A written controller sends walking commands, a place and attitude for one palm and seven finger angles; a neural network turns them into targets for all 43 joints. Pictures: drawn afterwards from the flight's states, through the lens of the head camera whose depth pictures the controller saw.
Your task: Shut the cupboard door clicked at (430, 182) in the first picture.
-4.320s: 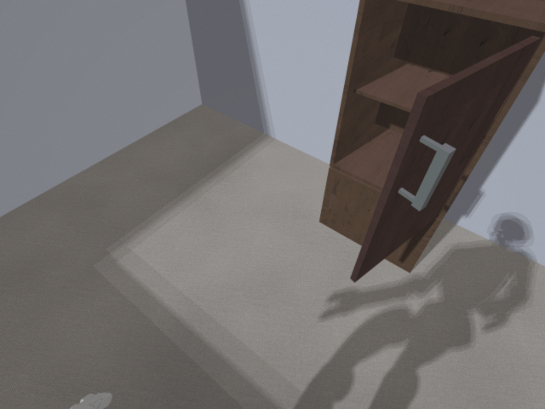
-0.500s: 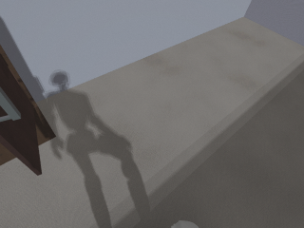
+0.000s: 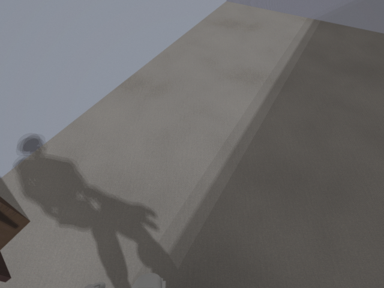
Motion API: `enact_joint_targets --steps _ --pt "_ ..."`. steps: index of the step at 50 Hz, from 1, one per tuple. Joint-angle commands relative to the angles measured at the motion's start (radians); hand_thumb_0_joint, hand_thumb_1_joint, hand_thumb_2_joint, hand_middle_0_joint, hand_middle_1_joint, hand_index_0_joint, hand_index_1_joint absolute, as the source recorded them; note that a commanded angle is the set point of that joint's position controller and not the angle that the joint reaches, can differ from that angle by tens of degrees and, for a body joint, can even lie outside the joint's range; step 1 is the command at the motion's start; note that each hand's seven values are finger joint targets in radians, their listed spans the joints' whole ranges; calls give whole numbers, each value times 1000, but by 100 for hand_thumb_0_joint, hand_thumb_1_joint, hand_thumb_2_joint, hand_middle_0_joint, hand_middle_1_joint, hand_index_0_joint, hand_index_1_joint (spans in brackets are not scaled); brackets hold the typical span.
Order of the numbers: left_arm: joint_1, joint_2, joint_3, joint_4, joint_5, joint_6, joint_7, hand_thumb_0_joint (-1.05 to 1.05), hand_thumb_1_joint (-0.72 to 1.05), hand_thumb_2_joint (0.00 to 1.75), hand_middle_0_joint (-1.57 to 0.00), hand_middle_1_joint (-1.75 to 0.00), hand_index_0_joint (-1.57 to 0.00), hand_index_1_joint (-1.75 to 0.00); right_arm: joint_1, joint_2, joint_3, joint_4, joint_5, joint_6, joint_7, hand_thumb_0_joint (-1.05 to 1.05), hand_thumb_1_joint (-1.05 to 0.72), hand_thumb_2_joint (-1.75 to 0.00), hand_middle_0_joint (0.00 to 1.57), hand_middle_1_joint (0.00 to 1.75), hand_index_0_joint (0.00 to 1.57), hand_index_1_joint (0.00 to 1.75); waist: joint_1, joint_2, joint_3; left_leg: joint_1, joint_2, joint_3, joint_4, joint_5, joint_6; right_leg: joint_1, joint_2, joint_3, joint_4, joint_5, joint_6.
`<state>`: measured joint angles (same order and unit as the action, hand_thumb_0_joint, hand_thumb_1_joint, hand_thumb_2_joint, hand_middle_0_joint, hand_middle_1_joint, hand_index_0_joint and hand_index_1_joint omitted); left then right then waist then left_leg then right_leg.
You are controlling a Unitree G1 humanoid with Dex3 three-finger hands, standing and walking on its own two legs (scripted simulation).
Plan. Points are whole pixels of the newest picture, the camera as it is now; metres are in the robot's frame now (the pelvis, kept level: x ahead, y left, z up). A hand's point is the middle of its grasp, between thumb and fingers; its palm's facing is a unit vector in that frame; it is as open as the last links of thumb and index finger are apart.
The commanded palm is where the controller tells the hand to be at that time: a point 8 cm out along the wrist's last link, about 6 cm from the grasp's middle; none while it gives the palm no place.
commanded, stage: walk around to get in front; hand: left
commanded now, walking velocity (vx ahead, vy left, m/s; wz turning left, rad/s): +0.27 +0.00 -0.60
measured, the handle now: out of the picture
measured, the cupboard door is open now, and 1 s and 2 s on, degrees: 76 76 76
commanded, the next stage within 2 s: none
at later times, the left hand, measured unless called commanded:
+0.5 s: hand (104, 275) +0.17 +0.23 -0.17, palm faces -0.24 -0.96 -0.17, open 7.4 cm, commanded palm none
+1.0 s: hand (193, 187) +0.41 +0.02 -0.16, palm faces -0.50 -0.83 -0.23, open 7.2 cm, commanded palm none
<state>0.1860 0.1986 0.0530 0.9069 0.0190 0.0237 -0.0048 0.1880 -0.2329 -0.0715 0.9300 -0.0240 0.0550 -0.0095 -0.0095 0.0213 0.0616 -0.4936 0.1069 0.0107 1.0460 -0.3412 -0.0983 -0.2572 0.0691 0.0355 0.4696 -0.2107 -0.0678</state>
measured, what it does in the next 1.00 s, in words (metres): walks ahead, turning right: left foot, then right foot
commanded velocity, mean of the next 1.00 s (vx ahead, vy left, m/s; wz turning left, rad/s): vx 0.33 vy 0.00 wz -0.45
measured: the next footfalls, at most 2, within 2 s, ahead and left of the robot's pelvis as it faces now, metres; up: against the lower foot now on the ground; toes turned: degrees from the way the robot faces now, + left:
left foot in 0.20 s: +0.06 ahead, +0.14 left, +0.00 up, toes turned -4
right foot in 0.76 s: +0.26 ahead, -0.17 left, +0.00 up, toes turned -36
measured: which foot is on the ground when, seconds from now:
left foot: up 0.00-0.18, down 0.20-0.78, up 0.80-1.00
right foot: down 0.00-0.20, up 0.22-0.74, down 0.76-1.00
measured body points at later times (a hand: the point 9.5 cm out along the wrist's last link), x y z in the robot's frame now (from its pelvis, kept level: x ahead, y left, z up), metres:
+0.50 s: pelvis +0.07 +0.05 +0.01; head +0.09 +0.08 +0.45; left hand +0.19 +0.28 -0.16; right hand -0.01 -0.18 -0.12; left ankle +0.02 +0.14 -0.74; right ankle +0.07 -0.13 -0.63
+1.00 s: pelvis +0.23 -0.09 +0.00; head +0.24 -0.11 +0.45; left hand +0.44 +0.07 -0.14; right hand +0.13 -0.30 -0.16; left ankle +0.33 +0.05 -0.64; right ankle +0.23 -0.15 -0.74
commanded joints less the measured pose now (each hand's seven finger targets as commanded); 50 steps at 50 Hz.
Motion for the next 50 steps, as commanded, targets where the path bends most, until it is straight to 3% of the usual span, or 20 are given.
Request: enact_joint_targets --steps 1,6,9,10,11,12,13,14,16,19,24,31,35,37,38,39,40,43,45,50 --pt "69 207 62 -54 1 -15 11 0 90 90 -20 -30 -20 -30 -43 -83 -11 -95 -2 -28 -8 0 -90 -90 20 30 20 30 47 -146 -90 -56 -16 6 -87 -45 -1 134 -263 348 -182 23 -118" --pt "64 222 69 -54 8 -20 7 0 90 90 -20 -30 -20 -30 -36 -73 -8 -115 7 -61 -3 0 -90 -90 20 30 20 30 54 -180 -98 90 -62 3 -338 -135 40 74 -261 453 -189 -178 -136" --pt "0 178 60 -66 -3 -17 -2 0 90 90 -20 -30 -20 -30 138 -88 -11 -58 13 -84 -18 0 -90 -90 20 30 20 30 -37 -88 -103 510 -50 6 -681 -3 71 -225 -129 357 -33 -265 -36" --pt "4 107 47 -88 -11 -15 -12 0 90 90 -20 -30 -20 -30 201 -181 -27 -44 1 -90 -29 0 -90 -90 20 30 20 30 -67 189 -112 664 183 -249 -822 -238 117 -441 8 202 198 -372 23" --pt "-30 101 47 -114 -6 -20 -19 0 90 90 -20 -30 -20 -30 231 -248 -37 -51 -2 -86 -30 0 -90 -90 20 30 20 30 -85 323 -47 592 394 -479 -917 -410 189 -547 13 28 440 -372 70" --pt "-72 139 61 -119 7 -20 -27 0 90 90 -20 -30 -20 -30 193 -228 -28 -63 -2 -86 -29 0 -90 -90 20 30 20 30 -74 202 44 428 419 -483 -963 -433 229 -522 -70 58 553 -292 76" --pt "-27 151 71 -82 18 -13 -33 0 90 90 -20 -30 -20 -30 114 -152 -8 -71 -3 -91 -24 0 -90 -90 20 30 20 30 -14 166 83 349 329 -372 -961 -375 181 -479 -79 55 611 -197 83" --pt "3 147 72 -57 20 -11 -45 0 90 90 -20 -30 -20 -30 81 -131 1 -79 1 -100 -27 0 -90 -90 20 30 20 30 2 140 70 339 291 -279 -940 -308 154 -466 -89 22 659 -155 85" --pt "42 103 66 -28 21 -4 -53 0 90 90 -20 -30 -20 -30 96 -101 9 -69 1 -112 -28 0 -90 -90 20 30 20 30 20 100 78 345 214 -108 -910 -103 121 -455 -97 2 730 -40 98" --pt "65 67 58 -6 18 1 -50 0 90 90 -20 -30 -20 -30 175 -76 14 -36 10 -127 -33 0 -90 -90 20 30 20 30 18 116 34 439 174 31 -857 158 89 -489 -102 -20 773 38 108" --pt "-38 41 46 -27 16 5 -51 0 90 90 -20 -30 -20 -30 298 -52 17 26 6 -133 -34 0 -90 -90 20 30 20 30 -17 115 66 527 214 100 -826 380 138 -574 -141 -64 708 49 117" --pt "-247 -1 14 -75 11 -16 -59 0 90 90 -20 -30 -20 -30 398 -57 13 104 -13 -130 -29 0 -90 -90 20 30 20 30 -72 113 129 603 253 198 -793 554 203 -507 -142 -178 323 -8 71" --pt "-73 32 24 -20 11 -35 -44 0 90 90 -20 -30 -20 -30 350 -102 0 108 -4 -130 -24 0 -90 -90 20 30 20 30 24 141 -10 597 250 297 -543 1080 174 -183 -36 -245 195 -59 -6" --pt "204 120 51 64 18 -61 -31 0 90 90 -20 -30 -20 -30 297 -114 1 85 10 -128 -12 0 -90 -90 20 30 20 30 162 74 -188 377 205 323 -166 910 108 297 -49 -201 70 69 -47" --pt "303 227 74 90 16 -72 -16 0 90 90 -20 -30 -20 -30 331 -46 13 64 26 -127 -2 0 -90 -90 20 30 20 30 180 -141 -317 38 74 291 145 105 61 612 -335 190 33 118 -151" --pt "322 293 86 96 -13 -65 2 0 90 90 -20 -30 -20 -30 293 -9 17 23 33 -126 -11 0 -90 -90 20 30 20 30 161 -221 -385 -145 -26 151 436 -274 47 668 -518 558 -65 279 -242" --pt "270 286 88 82 -21 -55 10 0 90 90 -20 -30 -20 -30 215 -26 9 7 27 -124 -14 0 -90 -90 20 30 20 30 150 -89 -281 -181 16 39 466 -189 71 553 -513 472 -128 216 -254" --pt "62 154 40 44 -17 -72 8 0 90 90 -20 -30 -20 -30 211 -9 6 54 3 -100 -9 0 -90 -90 20 30 20 30 30 -6 -51 -66 103 10 333 33 66 71 -379 219 -214 90 -115" --pt "32 114 27 50 -5 -87 9 0 90 90 -20 -30 -20 -30 276 25 10 84 -6 -78 -6 0 -90 -90 20 30 20 30 -23 -30 -10 -9 94 22 258 76 60 -62 -308 115 -247 126 -82" --pt "86 74 22 78 -1 -103 8 0 90 90 -20 -30 -20 -30 226 29 6 62 -13 -68 7 0 -90 -90 20 30 20 30 -30 -133 0 -80 84 34 95 188 37 -54 -236 61 -294 30 -82"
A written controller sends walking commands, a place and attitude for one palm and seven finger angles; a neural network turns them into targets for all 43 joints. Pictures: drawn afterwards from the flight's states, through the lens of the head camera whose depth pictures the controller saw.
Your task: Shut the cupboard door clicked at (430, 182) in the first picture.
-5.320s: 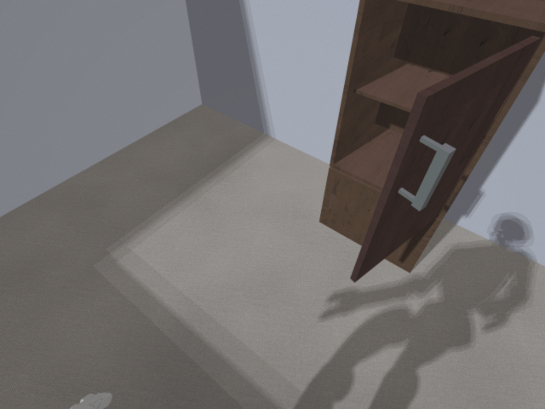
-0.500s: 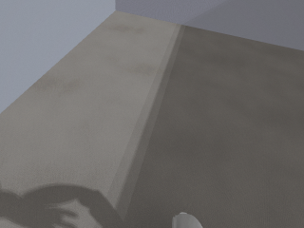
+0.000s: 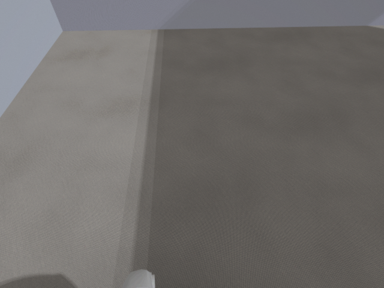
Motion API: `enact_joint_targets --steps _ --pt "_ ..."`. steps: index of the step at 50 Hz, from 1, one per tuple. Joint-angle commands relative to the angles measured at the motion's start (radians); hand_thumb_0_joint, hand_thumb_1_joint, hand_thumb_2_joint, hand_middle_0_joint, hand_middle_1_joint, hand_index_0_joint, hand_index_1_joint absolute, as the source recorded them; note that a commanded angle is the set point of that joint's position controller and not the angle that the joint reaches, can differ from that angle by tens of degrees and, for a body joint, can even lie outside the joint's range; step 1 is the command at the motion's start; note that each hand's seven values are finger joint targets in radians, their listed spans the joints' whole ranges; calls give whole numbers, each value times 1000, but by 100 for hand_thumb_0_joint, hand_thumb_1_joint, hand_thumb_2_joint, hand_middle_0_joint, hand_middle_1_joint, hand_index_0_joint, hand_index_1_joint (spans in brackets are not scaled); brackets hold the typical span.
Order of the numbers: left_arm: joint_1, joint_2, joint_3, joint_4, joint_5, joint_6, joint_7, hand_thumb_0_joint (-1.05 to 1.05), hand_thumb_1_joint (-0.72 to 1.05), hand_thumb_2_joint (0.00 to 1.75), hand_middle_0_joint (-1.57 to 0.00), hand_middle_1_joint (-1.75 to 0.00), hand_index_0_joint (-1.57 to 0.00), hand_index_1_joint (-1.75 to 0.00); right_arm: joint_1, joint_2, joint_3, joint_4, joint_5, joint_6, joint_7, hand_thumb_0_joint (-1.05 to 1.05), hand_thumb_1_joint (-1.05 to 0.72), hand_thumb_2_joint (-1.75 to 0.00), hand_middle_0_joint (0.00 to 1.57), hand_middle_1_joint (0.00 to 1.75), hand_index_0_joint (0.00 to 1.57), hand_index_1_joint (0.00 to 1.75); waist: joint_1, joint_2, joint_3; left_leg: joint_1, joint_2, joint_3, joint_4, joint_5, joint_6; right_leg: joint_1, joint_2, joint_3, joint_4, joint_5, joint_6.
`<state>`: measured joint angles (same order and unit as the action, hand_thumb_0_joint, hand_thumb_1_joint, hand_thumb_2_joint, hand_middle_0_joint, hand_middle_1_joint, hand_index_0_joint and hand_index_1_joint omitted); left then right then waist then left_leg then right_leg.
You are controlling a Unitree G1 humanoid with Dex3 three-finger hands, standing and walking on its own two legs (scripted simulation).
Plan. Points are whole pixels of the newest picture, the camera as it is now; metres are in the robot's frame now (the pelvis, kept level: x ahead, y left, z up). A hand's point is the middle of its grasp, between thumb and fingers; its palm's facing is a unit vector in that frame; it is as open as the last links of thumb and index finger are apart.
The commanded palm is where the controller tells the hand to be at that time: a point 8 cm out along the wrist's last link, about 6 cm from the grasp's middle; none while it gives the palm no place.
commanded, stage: walk around to get in front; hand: left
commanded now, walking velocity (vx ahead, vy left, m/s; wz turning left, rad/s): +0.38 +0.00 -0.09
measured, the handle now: out of the picture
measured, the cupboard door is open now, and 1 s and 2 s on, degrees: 76 76 76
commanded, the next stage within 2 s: walk to a spot facing it in 1.22 s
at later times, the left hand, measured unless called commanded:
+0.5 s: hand (97, 286) +0.17 +0.24 -0.18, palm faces -0.01 -0.99 -0.12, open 7.4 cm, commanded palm none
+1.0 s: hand (157, 152) +0.58 +0.13 -0.17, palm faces -0.23 -0.96 -0.18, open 7.4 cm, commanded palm none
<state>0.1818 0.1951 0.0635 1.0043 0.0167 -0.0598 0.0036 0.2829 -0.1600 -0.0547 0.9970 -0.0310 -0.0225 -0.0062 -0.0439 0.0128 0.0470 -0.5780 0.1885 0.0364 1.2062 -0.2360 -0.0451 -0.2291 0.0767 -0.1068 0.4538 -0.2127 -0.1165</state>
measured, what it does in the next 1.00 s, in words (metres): walks ahead: left foot, then right foot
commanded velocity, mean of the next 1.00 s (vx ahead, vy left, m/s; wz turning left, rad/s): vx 0.37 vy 0.00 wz -0.16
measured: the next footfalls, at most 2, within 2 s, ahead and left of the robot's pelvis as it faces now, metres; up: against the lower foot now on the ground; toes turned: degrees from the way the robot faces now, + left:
left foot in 0.34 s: +0.28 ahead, +0.15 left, +0.00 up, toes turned +7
right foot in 0.90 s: +0.51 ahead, -0.11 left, +0.00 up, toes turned -22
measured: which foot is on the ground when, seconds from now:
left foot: up 0.00-0.32, down 0.34-0.92, up 0.94-1.00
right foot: down 0.00-0.34, up 0.36-0.88, down 0.90-1.00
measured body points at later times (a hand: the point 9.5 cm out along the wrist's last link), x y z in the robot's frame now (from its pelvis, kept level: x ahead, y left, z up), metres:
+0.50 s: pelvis +0.21 +0.08 +0.00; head +0.23 +0.10 +0.45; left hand +0.17 +0.29 -0.17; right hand +0.27 -0.16 -0.13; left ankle +0.24 +0.15 -0.74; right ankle +0.15 -0.06 -0.63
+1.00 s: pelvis +0.43 -0.01 -0.02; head +0.45 -0.02 +0.43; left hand +0.59 +0.19 -0.16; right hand +0.26 -0.16 -0.17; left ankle +0.31 +0.14 -0.64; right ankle +0.48 -0.09 -0.74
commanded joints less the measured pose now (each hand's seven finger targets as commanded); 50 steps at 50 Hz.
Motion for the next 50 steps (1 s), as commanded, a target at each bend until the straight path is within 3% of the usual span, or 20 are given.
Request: enact_joint_targets --steps 1,6,11,13,15,16,17,18,21,23,26,31,39,41,43,44,45,46,47,50 --pt "108 77 8 -13 -1 -22 -1 0 90 90 -20 -30 -20 -30 86 -56 -10 -18 -5 7 8 0 -90 -90 20 30 20 30 15 -129 25 -25 2 8 -97 95 -19 -56 -249 214 -284 33 -41" --pt "219 82 3 24 3 -35 10 0 90 90 -20 -30 -20 -30 -114 -61 -5 -84 -1 -15 24 0 -90 -90 20 30 20 30 73 -89 33 -126 -5 15 -301 72 -19 142 -293 276 -239 200 -84" --pt "281 98 -1 56 7 -31 18 0 90 90 -20 -30 -20 -30 -234 -47 0 -115 6 -28 35 0 -90 -90 20 30 20 30 106 -94 56 -38 -48 53 -487 17 7 202 -316 287 -206 310 -74" --pt "295 100 1 70 6 -27 19 0 90 90 -20 -30 -20 -30 -235 -51 -1 -114 8 -34 33 0 -90 -90 20 30 20 30 101 -91 53 35 -77 74 -551 -13 25 212 -314 288 -172 367 -64" --pt "261 110 7 72 2 -29 18 0 90 90 -20 -30 -20 -30 -67 -75 -12 -56 4 -46 18 0 -90 -90 20 30 20 30 13 -34 -29 298 -131 115 -685 31 45 165 -265 222 37 544 -29" --pt "254 88 7 70 -4 -30 16 0 90 90 -20 -30 -20 -30 92 -122 -24 -6 -2 -54 6 0 -90 -90 20 30 20 30 -49 24 -116 565 -86 51 -743 103 74 32 -209 176 251 497 12" --pt "297 32 1 57 -16 -29 5 0 90 90 -20 -30 -20 -30 234 -233 -49 28 -16 -62 -4 0 -90 -90 20 30 20 30 -76 240 -254 838 189 -282 -781 169 173 -221 -83 60 557 103 68" --pt "271 36 -10 37 -9 -35 3 0 90 90 -20 -30 -20 -30 285 -262 -48 44 0 -50 -8 0 -90 -90 20 30 20 30 -76 286 -254 875 325 -442 -883 227 239 -369 -45 83 776 -324 76" --pt "160 22 9 52 7 -8 -8 0 90 90 -20 -30 -20 -30 93 -113 -13 8 8 -53 -15 0 -90 -90 20 30 20 30 -14 45 10 505 228 -242 -979 51 176 -403 -170 138 851 -133 86" --pt "207 -37 5 67 15 18 -13 0 90 90 -20 -30 -20 -30 61 -74 -3 15 8 -65 -18 0 -90 -90 20 30 20 30 40 40 53 395 164 -97 -1008 85 132 -351 -178 127 821 -56 100" --pt "237 -58 15 69 20 47 -13 0 90 90 -20 -30 -20 -30 72 -42 -8 22 11 -73 -20 0 -90 -90 20 30 20 30 70 76 54 347 114 21 -1045 73 116 -364 -187 115 786 38 118" --pt "127 -32 22 23 19 59 -23 0 90 90 -20 -30 -20 -30 141 -61 1 55 16 -77 -24 0 -90 -90 20 30 20 30 61 98 89 451 106 80 -1055 191 124 -494 -205 93 673 125 138" --pt "-143 -33 1 -67 12 40 -30 0 90 90 -20 -30 -20 -30 296 -85 -3 131 -4 -61 -22 0 -90 -90 20 30 20 30 -20 85 130 634 151 141 -981 451 164 -436 -167 -29 254 29 96" --pt "-97 -25 2 -60 13 31 -28 0 90 90 -20 -30 -20 -30 289 -100 -5 135 -3 -58 -23 0 -90 -90 20 30 20 30 9 86 80 657 153 182 -887 691 158 -316 -113 -67 192 -19 65" --pt "97 15 13 1 17 15 -21 0 90 90 -20 -30 -20 -30 252 -125 -7 132 6 -55 -22 0 -90 -90 20 30 20 30 101 83 -43 626 127 220 -649 841 120 -37 -61 -94 102 21 38" --pt "252 68 28 48 22 4 -13 0 90 90 -20 -30 -20 -30 226 -121 -10 120 14 -55 -14 0 -90 -90 20 30 20 30 175 37 -138 481 90 242 -444 721 87 209 -100 -37 69 85 13" --pt "367 172 57 79 24 -7 0 0 90 90 -20 -30 -20 -30 252 -64 0 98 27 -58 -5 0 -90 -90 20 30 20 30 207 -168 -265 194 -22 259 -139 195 44 492 -356 300 29 106 -76" --pt "393 239 66 90 0 -3 7 0 90 90 -20 -30 -20 -30 232 -40 5 65 32 -55 -8 0 -90 -90 20 30 20 30 177 -246 -306 -1 -137 139 133 -341 23 564 -526 624 -89 229 -174" --pt "313 231 69 68 -9 5 12 0 90 90 -20 -30 -20 -30 180 -53 -3 57 33 -50 -10 0 -90 -90 20 30 20 30 163 -135 -226 -38 -83 25 215 -289 49 454 -534 576 -150 84 -185" --pt "110 90 23 23 -5 -5 14 0 90 90 -20 -30 -20 -30 112 -11 -5 60 12 -28 -5 0 -90 -90 20 30 20 30 66 -22 13 15 8 -16 110 -89 43 17 -426 326 -244 -43 -65"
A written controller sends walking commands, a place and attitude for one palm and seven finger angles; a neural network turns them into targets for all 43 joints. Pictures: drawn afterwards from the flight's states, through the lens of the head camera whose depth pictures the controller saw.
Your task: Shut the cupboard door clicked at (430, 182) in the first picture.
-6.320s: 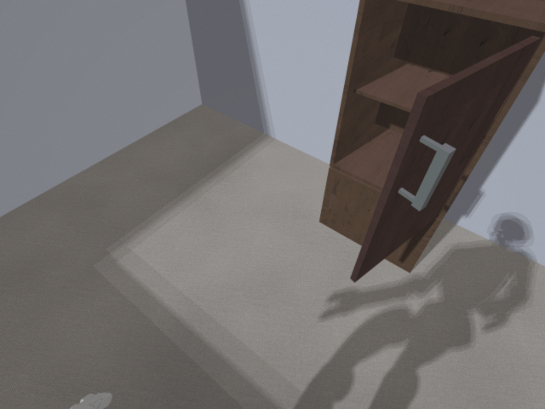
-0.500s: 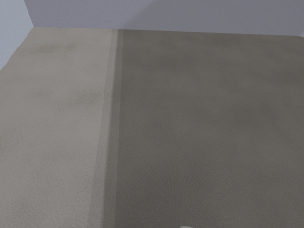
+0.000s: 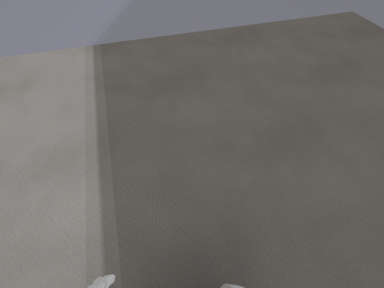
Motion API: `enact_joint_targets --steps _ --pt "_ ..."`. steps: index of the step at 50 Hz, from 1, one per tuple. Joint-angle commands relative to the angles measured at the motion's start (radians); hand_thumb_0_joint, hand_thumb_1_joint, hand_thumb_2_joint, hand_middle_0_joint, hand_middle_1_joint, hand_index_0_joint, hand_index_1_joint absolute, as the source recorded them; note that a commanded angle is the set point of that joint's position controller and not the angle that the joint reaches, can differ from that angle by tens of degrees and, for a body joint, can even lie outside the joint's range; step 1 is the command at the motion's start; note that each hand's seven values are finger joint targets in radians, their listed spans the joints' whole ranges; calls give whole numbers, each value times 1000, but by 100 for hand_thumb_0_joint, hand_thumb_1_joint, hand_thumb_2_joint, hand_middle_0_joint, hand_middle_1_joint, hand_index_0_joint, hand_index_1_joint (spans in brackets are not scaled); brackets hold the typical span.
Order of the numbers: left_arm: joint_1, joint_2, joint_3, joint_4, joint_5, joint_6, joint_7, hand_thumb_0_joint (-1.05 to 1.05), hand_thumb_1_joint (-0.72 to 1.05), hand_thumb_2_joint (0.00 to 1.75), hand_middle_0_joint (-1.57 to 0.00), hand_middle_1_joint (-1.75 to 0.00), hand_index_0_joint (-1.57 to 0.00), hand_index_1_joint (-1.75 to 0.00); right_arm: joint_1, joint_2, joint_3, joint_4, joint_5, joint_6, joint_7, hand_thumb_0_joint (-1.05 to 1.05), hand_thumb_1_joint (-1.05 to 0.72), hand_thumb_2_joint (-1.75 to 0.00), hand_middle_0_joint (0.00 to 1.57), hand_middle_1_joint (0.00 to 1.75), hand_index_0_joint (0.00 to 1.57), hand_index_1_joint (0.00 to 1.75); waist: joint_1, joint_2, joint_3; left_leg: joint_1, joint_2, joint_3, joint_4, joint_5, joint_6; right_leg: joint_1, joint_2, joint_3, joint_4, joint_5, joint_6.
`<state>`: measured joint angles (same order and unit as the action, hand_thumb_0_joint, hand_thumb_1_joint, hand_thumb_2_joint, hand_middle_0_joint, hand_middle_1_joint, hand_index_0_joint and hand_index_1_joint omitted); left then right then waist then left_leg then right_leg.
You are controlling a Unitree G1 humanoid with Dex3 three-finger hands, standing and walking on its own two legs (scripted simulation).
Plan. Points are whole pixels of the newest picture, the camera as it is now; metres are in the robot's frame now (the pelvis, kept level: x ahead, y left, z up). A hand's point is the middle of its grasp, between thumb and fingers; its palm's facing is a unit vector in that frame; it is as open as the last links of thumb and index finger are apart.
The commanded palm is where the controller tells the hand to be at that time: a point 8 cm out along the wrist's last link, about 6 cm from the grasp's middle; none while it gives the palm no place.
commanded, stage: walk around to get in front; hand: left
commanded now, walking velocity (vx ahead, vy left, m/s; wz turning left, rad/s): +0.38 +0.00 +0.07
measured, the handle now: out of the picture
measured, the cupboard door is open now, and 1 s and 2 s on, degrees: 76 76 76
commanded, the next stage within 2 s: walk to a spot facing it in 0.22 s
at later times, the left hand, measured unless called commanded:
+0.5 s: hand out of the picture +0.15 +0.22 -0.18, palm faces +0.14 -0.98 -0.14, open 7.4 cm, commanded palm none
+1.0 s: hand (110, 220) +0.30 +0.22 -0.12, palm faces +0.35 -0.89 -0.28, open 7.4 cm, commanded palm none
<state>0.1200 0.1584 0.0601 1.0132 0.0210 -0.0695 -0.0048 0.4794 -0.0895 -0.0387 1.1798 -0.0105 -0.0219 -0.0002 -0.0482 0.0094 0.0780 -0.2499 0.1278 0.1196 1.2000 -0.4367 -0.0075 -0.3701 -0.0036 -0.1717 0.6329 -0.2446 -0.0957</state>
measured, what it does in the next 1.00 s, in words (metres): walks ahead, turning left: left foot, then right foot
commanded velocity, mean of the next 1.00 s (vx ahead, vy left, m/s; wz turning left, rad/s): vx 0.10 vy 0.00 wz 0.45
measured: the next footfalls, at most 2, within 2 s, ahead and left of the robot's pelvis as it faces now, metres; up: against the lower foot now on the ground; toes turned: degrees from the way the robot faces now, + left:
left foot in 0.40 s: +0.30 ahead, +0.16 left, +0.00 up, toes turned +13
right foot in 0.84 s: +0.34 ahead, -0.07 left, +0.00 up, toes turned +10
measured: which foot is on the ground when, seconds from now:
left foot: up 0.00-0.38, down 0.40-0.84, up 0.86-1.00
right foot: down 0.00-0.40, up 0.42-0.82, down 0.84-1.00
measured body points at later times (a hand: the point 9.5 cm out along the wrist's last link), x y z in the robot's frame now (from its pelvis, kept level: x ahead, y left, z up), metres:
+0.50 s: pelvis +0.20 +0.06 +0.01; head +0.23 +0.08 +0.45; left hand +0.14 +0.27 -0.16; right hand +0.31 -0.17 -0.13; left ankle +0.26 +0.15 -0.72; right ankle +0.11 -0.07 -0.64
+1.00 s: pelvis +0.25 +0.00 +0.02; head +0.28 -0.03 +0.47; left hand +0.28 +0.26 -0.10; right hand +0.38 -0.23 -0.14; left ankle +0.20 +0.13 -0.63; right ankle +0.30 -0.08 -0.72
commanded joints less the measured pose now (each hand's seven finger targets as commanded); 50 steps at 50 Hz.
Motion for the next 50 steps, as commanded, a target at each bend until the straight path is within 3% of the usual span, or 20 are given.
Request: enact_joint_targets --steps 1,5,9,15,18,19,20,21,24,27,31,34,38,40,41,42,43,44,46,50 --pt "153 94 13 16 -5 -1 23 0 90 90 -20 -30 -20 -30 -54 -65 -19 -110 -15 -15 -10 0 -90 -90 20 30 20 30 44 -33 4 -275 69 -91 71 138 -1 84 -309 316 -443 9 -64" --pt "169 70 11 25 6 -19 23 0 90 90 -20 -30 -20 -30 -22 -45 -24 -120 -20 6 2 0 -90 -90 20 30 20 30 3 -90 0 -270 62 -65 -89 210 -25 46 -247 188 -471 50 -54" --pt "200 90 8 42 3 -27 20 0 90 90 -20 -30 -20 -30 -171 -70 -28 -187 -16 -4 19 0 -90 -90 20 30 20 30 29 -113 30 -332 72 -60 -288 271 -35 122 -254 173 -474 55 -64" --pt "282 128 10 70 6 -22 21 0 90 90 -20 -30 -20 -30 -326 -95 -20 -240 -14 -27 33 0 -90 -90 20 30 20 30 79 -71 50 -270 13 5 -525 239 -8 265 -285 167 -397 235 -51" --pt "281 134 10 80 0 -15 27 0 90 90 -20 -30 -20 -30 -168 -137 -27 -187 -20 -36 17 0 -90 -90 20 30 20 30 4 -5 -55 -21 -62 42 -679 308 17 307 -233 56 -107 548 6" --pt "295 114 8 73 -4 -11 28 0 90 90 -20 -30 -20 -30 -26 -208 -42 -155 -26 -43 9 0 -90 -90 20 30 20 30 -42 120 -164 211 18 -76 -714 538 56 193 -162 1 126 419 65" --pt "334 59 -5 54 -22 -9 23 0 90 90 -20 -30 -20 -30 66 -308 -59 -139 -25 -44 -5 0 -90 -90 20 30 20 30 -49 331 -282 453 259 -371 -723 924 176 -67 -32 -34 409 -109 121" --pt "293 73 -11 29 -17 -9 27 0 90 90 -20 -30 -20 -30 75 -317 -50 -128 -7 -30 -15 0 -90 -90 20 30 20 30 -50 295 -306 458 343 -442 -762 1111 260 -128 -21 70 592 -393 118" --pt "159 74 3 6 -7 13 24 0 90 90 -20 -30 -20 -30 -113 -239 -31 -173 -5 -34 -26 0 -90 -90 20 30 20 30 0 98 -101 168 251 -312 -817 967 207 -197 -111 146 634 -240 146" --pt "204 47 8 3 -7 49 23 0 90 90 -20 -30 -20 -30 -203 -224 -26 -200 -4 -29 -25 0 -90 -90 20 30 20 30 52 105 -118 39 158 -202 -849 868 158 -89 -103 139 513 -158 169" --pt "186 54 22 -39 -5 80 27 0 90 90 -20 -30 -20 -30 -238 -246 -48 -233 -9 -6 -17 0 -90 -90 20 30 20 30 59 102 -142 -8 137 -248 -892 573 174 -76 -92 134 404 -115 181" --pt "102 67 27 -94 -5 88 27 0 90 90 -20 -30 -20 -30 -252 -264 -59 -248 -15 14 -11 0 -90 -90 20 30 20 30 43 120 -93 -63 126 -301 -913 385 176 -56 -84 130 266 -119 182" --pt "106 78 28 -128 -9 79 31 0 90 90 -20 -30 -20 -30 -271 -287 -75 -274 -19 35 -8 0 -90 -90 20 30 20 30 50 151 -109 -70 104 -376 -844 398 166 59 -34 113 60 -118 174" --pt "152 101 34 -126 -11 66 35 0 90 90 -20 -30 -20 -30 -284 -281 -79 -289 -12 39 -4 0 -90 -90 20 30 20 30 80 97 -124 -139 52 -361 -752 414 118 215 -35 107 -152 26 170" --pt "177 154 42 -128 -3 56 41 0 90 90 -20 -30 -20 -30 -269 -239 -77 -297 -3 40 1 0 -90 -90 20 30 20 30 91 -29 -144 -239 -24 -295 -637 273 58 339 -150 210 -286 45 145" --pt "192 265 62 -141 13 49 49 0 90 90 -20 -30 -20 -30 -255 -158 -62 -327 -1 40 5 0 -90 -90 20 30 20 30 99 -349 -158 -410 -178 -106 -369 -90 -33 417 -440 491 -371 159 43" --pt "184 280 56 -154 3 58 50 0 90 90 -20 -30 -20 -30 -278 -212 -76 -339 -10 48 2 0 -90 -90 20 30 20 30 104 -299 -139 -382 -138 -146 -165 -178 -31 274 -532 491 -376 196 -36" --pt "113 225 52 -169 3 56 54 0 90 90 -20 -30 -20 -30 -279 -226 -84 -330 -11 62 6 0 -90 -90 20 30 20 30 70 -207 -98 -361 -106 -179 -58 -107 -29 185 -486 417 -389 125 -45" --pt "8 183 31 -197 1 59 48 0 90 90 -20 -30 -20 -30 -245 -207 -79 -292 -18 75 18 0 -90 -90 20 30 20 30 18 -160 -40 -353 -78 -142 38 18 -46 130 -368 267 -366 76 1" --pt "52 171 24 -189 3 55 45 0 90 90 -20 -30 -20 -30 -248 -193 -72 -292 -13 82 28 0 -90 -90 20 30 20 30 32 -180 -51 -342 -68 -100 -8 87 -71 192 -329 118 -340 166 17"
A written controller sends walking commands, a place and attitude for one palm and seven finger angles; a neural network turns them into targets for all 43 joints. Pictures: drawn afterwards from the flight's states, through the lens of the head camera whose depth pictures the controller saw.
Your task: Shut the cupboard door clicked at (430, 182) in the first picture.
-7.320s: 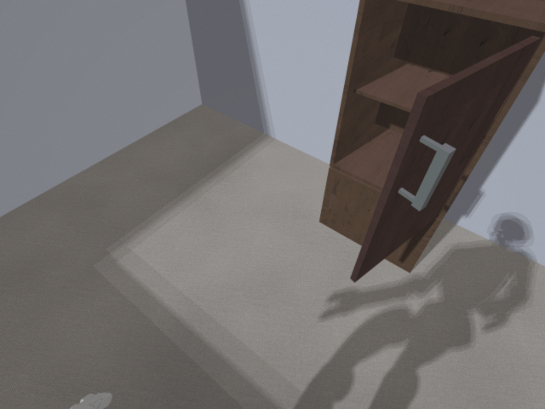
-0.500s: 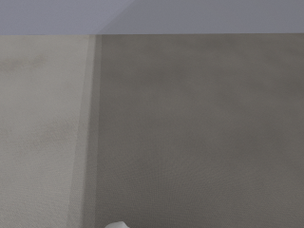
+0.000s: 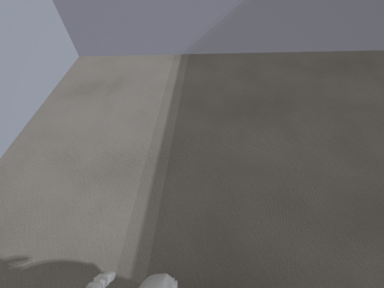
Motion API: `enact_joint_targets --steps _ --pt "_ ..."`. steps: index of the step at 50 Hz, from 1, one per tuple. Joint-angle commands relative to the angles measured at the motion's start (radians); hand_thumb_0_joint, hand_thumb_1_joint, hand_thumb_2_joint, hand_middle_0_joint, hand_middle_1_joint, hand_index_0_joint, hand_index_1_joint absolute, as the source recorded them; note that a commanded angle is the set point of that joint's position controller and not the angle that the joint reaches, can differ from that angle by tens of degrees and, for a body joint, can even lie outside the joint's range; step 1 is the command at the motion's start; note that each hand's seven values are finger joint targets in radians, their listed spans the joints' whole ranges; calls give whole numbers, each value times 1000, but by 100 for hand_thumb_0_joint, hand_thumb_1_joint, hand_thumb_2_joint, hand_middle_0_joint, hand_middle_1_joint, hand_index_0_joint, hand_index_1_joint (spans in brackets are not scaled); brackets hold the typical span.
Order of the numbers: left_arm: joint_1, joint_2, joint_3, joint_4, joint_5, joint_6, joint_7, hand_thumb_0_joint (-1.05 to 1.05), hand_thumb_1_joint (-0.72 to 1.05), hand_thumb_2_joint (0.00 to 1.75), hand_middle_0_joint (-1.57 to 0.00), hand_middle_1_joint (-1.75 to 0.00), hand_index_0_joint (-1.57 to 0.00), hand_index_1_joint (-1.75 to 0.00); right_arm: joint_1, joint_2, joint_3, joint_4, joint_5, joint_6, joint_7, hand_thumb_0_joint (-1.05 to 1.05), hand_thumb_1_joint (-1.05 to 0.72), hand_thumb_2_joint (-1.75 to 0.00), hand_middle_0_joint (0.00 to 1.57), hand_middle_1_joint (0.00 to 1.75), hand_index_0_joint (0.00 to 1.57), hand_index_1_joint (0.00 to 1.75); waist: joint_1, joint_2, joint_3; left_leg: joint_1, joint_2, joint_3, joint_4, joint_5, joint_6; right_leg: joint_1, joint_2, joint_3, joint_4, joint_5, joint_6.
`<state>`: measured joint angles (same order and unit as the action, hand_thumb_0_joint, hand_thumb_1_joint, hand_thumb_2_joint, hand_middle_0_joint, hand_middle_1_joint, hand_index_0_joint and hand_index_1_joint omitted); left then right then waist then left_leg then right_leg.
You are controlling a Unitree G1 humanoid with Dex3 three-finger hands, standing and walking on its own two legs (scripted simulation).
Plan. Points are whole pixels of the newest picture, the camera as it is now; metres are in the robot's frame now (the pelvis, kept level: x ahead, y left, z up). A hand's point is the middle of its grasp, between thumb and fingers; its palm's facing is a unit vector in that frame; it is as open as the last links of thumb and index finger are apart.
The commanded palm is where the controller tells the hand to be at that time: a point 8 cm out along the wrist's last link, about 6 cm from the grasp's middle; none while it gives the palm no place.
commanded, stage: walk to a spot facing it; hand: left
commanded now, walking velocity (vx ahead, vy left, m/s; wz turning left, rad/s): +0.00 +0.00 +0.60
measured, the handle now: out of the picture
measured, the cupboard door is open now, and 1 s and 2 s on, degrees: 76 76 76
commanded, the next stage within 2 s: none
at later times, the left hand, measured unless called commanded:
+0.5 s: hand out of the picture -0.02 +0.27 -0.17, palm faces +0.35 -0.90 -0.25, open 7.4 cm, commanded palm none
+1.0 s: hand out of the picture -0.03 +0.20 -0.14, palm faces +0.55 -0.78 -0.29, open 7.4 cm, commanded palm none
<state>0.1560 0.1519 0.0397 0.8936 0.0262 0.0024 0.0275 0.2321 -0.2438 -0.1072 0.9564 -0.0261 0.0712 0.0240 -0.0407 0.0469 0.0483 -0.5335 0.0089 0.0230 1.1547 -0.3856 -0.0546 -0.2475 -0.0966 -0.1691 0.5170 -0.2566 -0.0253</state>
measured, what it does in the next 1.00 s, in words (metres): steps on the spot, turning left: left foot, then right foot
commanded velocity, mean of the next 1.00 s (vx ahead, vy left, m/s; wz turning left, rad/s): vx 0.00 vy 0.00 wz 0.60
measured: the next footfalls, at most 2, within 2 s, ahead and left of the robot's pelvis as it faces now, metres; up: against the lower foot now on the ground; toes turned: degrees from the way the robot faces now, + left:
left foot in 0.30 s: +0.00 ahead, +0.14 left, +0.00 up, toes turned +19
right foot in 0.76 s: +0.08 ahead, -0.08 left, +0.00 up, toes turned +25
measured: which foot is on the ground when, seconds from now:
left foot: up 0.00-0.28, down 0.30-0.78, up 0.80-1.00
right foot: down 0.00-0.30, up 0.32-0.74, down 0.76-1.00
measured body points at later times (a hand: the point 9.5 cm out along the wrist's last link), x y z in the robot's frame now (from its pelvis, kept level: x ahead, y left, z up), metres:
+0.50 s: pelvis -0.01 +0.04 +0.00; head +0.03 +0.08 +0.45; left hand -0.04 +0.32 -0.15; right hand +0.17 -0.17 -0.13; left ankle -0.04 +0.13 -0.74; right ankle +0.02 -0.12 -0.66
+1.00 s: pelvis +0.00 -0.02 +0.00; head +0.04 -0.03 +0.45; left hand -0.06 +0.24 -0.11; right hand +0.18 -0.22 -0.16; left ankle -0.12 +0.09 -0.64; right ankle +0.05 -0.09 -0.74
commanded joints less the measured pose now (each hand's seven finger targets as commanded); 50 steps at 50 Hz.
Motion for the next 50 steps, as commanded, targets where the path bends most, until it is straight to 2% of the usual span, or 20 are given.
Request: enact_joint_targets --steps 1,10,13,14,15,16,17,18,22,31,34,36,37,38,39,40,41,42,44,50 --pt "37 182 46 -64 -2 -16 12 0 90 90 -20 -30 -20 -30 -20 -40 -1 -78 2 -10 4 0 -90 -90 20 30 20 30 38 -221 -27 -57 52 6 -1 26 -29 91 -240 110 -221 189 -59" --pt "119 256 68 -26 9 -2 5 0 90 90 -20 -30 -20 -30 -128 -36 21 -127 15 -27 5 0 -90 -90 20 30 20 30 92 -268 -89 100 40 89 -388 -64 -9 177 -305 57 -111 401 -91" --pt "108 257 74 -19 -1 5 -2 0 90 90 -20 -30 -20 -30 -57 -63 18 -116 13 -39 0 0 -90 -90 20 30 20 30 52 -224 -146 253 24 108 -622 94 11 156 -280 -13 21 390 -33" --pt "101 242 72 -24 -9 10 -4 0 90 90 -20 -30 -20 -30 0 -106 6 -104 12 -47 1 0 -90 -90 20 30 20 30 17 -119 -174 406 59 48 -750 245 28 51 -252 -41 157 294 13" --pt "91 182 65 -63 -18 14 -11 0 90 90 -20 -30 -20 -30 58 -224 -23 -102 5 -59 -8 0 -90 -90 20 30 20 30 -24 189 -201 587 310 -288 -802 573 138 -241 -115 -71 376 -128 101" --pt "11 152 42 -108 -10 22 -9 0 90 90 -20 -30 -20 -30 117 -289 -34 -80 12 -52 -17 0 -90 -90 20 30 20 30 -59 265 -187 593 442 -408 -789 893 255 -383 -45 21 543 -437 128" --pt "-16 172 45 -113 -5 29 -8 0 90 90 -20 -30 -20 -30 122 -268 -27 -68 8 -49 -24 0 -90 -90 20 30 20 30 -50 154 -166 560 439 -331 -764 878 284 -386 -62 91 625 -375 114" --pt "-17 162 49 -90 -1 34 -4 0 90 90 -20 -30 -20 -30 79 -228 -16 -68 7 -56 -34 0 -90 -90 20 30 20 30 -35 218 -155 523 354 -293 -764 870 252 -393 -60 125 648 -310 116" --pt "37 178 55 -48 -10 27 -17 0 90 90 -20 -30 -20 -30 -53 -180 5 -115 9 -63 -39 0 -90 -90 20 30 20 30 27 95 -109 455 228 -186 -762 773 200 -338 -23 140 653 -144 132" --pt "-44 163 47 -100 -17 29 -6 0 90 90 -20 -30 -20 -30 -13 -189 -9 -110 -1 -49 -31 0 -90 -90 20 30 20 30 2 107 -82 391 212 -344 -785 553 234 -228 33 161 372 -186 129" --pt "-16 161 45 -105 -22 19 -3 0 90 90 -20 -30 -20 -30 -34 -191 -13 -120 -2 -44 -30 0 -90 -90 20 30 20 30 16 126 -101 346 189 -389 -742 614 224 -110 72 150 211 -173 114" --pt "49 169 48 -92 -26 10 1 0 90 90 -20 -30 -20 -30 -63 -183 -16 -130 4 -42 -29 0 -90 -90 20 30 20 30 52 105 -124 270 153 -388 -686 567 188 37 79 142 23 -36 106" --pt "91 193 54 -85 -23 -1 4 0 90 90 -20 -30 -20 -30 -65 -163 -14 -136 11 -42 -26 0 -90 -90 20 30 20 30 73 41 -142 194 104 -358 -624 450 140 163 42 163 -130 67 100" --pt "116 280 71 -84 -7 -14 13 0 90 90 -20 -30 -20 -30 -32 -92 -4 -144 22 -43 -20 0 -90 -90 20 30 20 30 81 -206 -178 2 -11 -219 -435 134 58 342 -193 376 -235 113 35" --pt "115 350 79 -92 -2 -13 16 0 90 90 -20 -30 -20 -30 -44 -75 -2 -171 17 -40 -20 0 -90 -90 20 30 20 30 86 -354 -147 -89 -99 -93 -192 -220 2 265 -423 573 -247 287 -89" --pt "90 321 68 -101 -8 -5 18 0 90 90 -20 -30 -20 -30 -53 -115 -13 -166 8 -31 -20 0 -90 -90 20 30 20 30 74 -233 -111 -52 -44 -136 -33 -204 15 133 -414 486 -235 245 -132" --pt "20 257 61 -112 -11 -12 19 0 90 90 -20 -30 -20 -30 -28 -121 -16 -130 2 -18 -14 0 -90 -90 20 30 20 30 40 -285 -69 -42 -13 -156 27 -126 15 54 -333 418 -266 127 -99" --pt "-32 233 50 -125 -12 -7 13 0 90 90 -20 -30 -20 -30 -15 -112 -20 -105 0 -10 -7 0 -90 -90 20 30 20 30 15 -241 -14 -40 -9 -121 84 -56 5 12 -269 357 -270 54 -73" --pt "-59 193 35 -130 -13 -11 9 0 90 90 -20 -30 -20 -30 22 -97 -13 -81 1 -7 4 0 -90 -90 20 30 20 30 -7 -221 2 -48 7 -82 107 36 -11 23 -200 216 -237 139 -43" --pt "82 216 42 -80 -7 -15 12 0 90 90 -20 -30 -20 -30 -59 -82 -1 -89 5 -1 6 0 -90 -90 20 30 20 30 56 -213 -24 -66 35 -33 -3 26 -42 174 -238 142 -206 278 -73"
